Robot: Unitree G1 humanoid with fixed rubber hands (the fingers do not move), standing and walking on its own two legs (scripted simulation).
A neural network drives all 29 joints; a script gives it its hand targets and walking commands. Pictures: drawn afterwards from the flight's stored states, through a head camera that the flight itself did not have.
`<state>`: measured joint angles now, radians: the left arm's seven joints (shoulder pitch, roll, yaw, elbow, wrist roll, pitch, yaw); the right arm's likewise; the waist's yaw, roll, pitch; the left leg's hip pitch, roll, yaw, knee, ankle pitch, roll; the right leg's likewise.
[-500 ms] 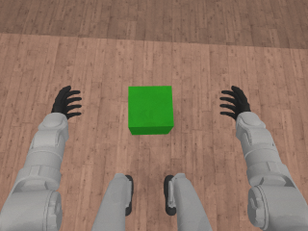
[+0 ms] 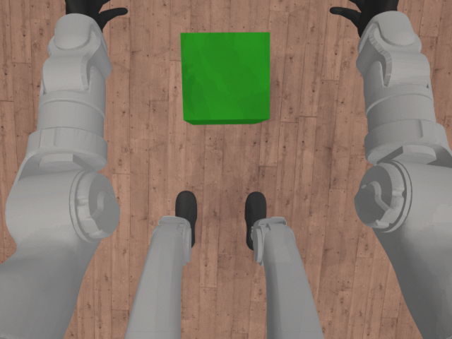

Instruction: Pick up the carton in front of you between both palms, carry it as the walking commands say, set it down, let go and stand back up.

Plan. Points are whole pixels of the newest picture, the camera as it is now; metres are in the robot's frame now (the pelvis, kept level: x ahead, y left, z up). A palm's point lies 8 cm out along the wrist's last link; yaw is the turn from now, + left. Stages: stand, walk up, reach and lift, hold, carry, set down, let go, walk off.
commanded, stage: reach and lift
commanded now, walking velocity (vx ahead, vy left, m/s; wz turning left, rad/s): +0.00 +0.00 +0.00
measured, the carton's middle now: (224, 86) +0.54 +0.00 -0.53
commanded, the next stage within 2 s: none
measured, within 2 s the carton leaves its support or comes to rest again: leaves its support in 1.72 s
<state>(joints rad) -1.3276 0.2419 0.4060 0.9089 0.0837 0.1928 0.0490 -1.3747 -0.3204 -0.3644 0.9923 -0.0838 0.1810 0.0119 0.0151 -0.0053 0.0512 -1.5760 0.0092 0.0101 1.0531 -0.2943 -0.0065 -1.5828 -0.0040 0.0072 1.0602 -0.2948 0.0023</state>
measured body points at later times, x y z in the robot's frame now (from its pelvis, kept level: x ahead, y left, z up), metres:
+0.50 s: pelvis -0.03 +0.00 -0.20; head +0.35 -0.01 +0.05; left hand +0.54 +0.19 -0.36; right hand +0.55 -0.20 -0.36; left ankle +0.07 +0.13 -0.62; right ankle +0.07 -0.12 -0.62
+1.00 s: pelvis -0.04 +0.00 -0.29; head +0.35 +0.00 -0.07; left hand +0.54 +0.18 -0.47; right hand +0.56 -0.18 -0.47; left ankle +0.07 +0.13 -0.62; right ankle +0.07 -0.12 -0.62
